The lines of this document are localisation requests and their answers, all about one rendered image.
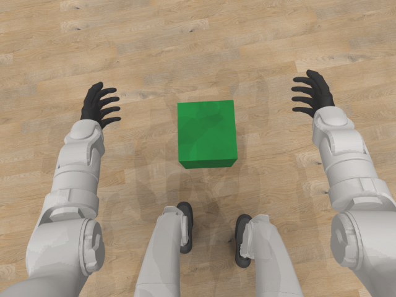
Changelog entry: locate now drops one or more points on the robot left thigh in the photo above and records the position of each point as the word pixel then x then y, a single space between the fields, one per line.
pixel 160 271

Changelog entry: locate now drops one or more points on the carton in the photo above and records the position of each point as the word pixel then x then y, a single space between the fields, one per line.
pixel 207 134

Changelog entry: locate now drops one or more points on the robot left upper arm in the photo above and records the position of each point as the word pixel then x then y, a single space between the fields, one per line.
pixel 61 257

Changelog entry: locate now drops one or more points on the robot right upper arm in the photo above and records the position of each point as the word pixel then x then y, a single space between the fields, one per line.
pixel 365 242

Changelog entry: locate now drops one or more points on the robot left forearm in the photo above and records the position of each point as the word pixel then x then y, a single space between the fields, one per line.
pixel 74 191

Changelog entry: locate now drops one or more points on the left robot hand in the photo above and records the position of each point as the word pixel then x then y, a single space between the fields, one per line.
pixel 93 105

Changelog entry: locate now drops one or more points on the robot right forearm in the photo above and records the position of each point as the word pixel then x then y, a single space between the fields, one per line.
pixel 354 183

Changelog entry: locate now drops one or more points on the right robot shin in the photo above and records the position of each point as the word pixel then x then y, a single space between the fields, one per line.
pixel 242 249

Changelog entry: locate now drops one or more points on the right robot hand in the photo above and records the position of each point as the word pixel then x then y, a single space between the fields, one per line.
pixel 321 96

